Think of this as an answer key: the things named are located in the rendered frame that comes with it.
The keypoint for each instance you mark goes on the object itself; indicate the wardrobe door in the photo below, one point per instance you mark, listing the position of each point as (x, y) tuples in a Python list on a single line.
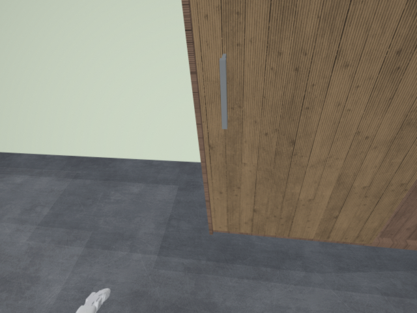
[(321, 138), (403, 222)]

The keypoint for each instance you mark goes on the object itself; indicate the handle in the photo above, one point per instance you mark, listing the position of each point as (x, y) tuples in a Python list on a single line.
[(223, 89)]

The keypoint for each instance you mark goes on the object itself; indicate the left robot hand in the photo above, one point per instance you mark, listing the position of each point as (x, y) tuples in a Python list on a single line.
[(94, 301)]

